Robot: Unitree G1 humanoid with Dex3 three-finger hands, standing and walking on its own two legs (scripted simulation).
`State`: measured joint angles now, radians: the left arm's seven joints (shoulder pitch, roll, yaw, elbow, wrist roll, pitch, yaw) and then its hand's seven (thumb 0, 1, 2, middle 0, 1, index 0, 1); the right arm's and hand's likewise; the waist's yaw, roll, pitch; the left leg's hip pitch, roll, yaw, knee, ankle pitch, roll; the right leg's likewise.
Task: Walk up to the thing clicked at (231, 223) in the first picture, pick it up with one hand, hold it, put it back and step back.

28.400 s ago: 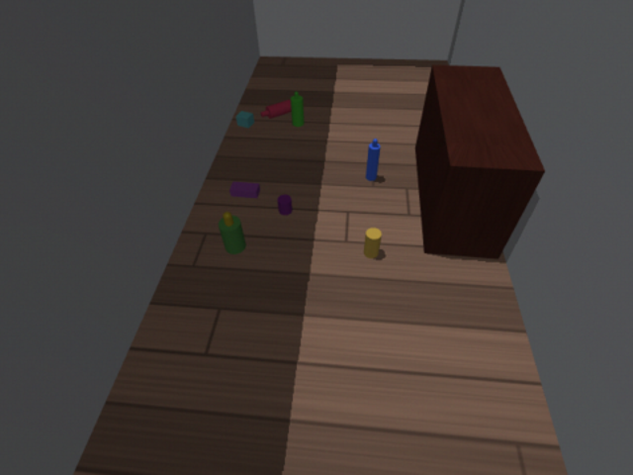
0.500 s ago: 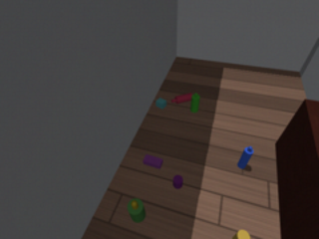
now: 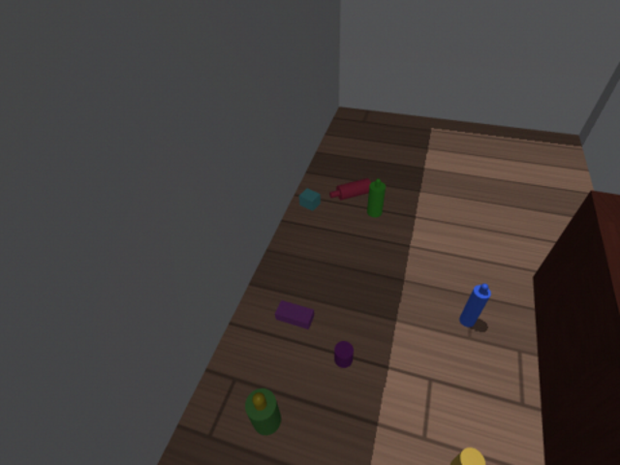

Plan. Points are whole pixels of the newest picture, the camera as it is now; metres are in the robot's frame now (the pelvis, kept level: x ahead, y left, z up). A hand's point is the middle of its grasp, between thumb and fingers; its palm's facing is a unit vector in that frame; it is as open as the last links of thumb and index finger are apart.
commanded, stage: stand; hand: left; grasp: from the side
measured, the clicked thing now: (262, 409) +0.42 +0.20 -0.68
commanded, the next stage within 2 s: step back in 0.36 s
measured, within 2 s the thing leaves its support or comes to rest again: neither
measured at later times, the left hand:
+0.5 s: hand out of the picture +0.08 +0.27 -0.16, palm faces +0.01 -0.93 -0.36, open 7.4 cm
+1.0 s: hand out of the picture +0.01 +0.28 -0.18, palm faces -0.10 -0.91 -0.40, open 7.4 cm
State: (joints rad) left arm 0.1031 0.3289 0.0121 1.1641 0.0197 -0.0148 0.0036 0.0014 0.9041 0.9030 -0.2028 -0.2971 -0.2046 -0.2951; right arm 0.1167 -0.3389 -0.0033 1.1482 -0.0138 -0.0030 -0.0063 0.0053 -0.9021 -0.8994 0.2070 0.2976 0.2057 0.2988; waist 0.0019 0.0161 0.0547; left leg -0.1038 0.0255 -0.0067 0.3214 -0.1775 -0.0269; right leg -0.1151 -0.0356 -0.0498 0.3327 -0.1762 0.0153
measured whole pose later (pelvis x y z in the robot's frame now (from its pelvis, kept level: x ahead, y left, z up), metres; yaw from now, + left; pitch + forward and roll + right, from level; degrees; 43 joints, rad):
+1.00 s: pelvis -0.10 +0.02 -0.03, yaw -4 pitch -2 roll +0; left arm 0.13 0.37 0.07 0.91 0.03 0.03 0.01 0.00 0.90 0.90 -0.20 -0.30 -0.20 -0.29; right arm 0.11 -0.37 -0.05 0.86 -0.01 0.04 -0.01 0.01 -0.90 -0.90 0.21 0.30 0.21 0.30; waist -0.01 0.02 0.21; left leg -0.42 0.04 0.04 0.71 -0.26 0.01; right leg -0.25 0.04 0.05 0.68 -0.41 -0.01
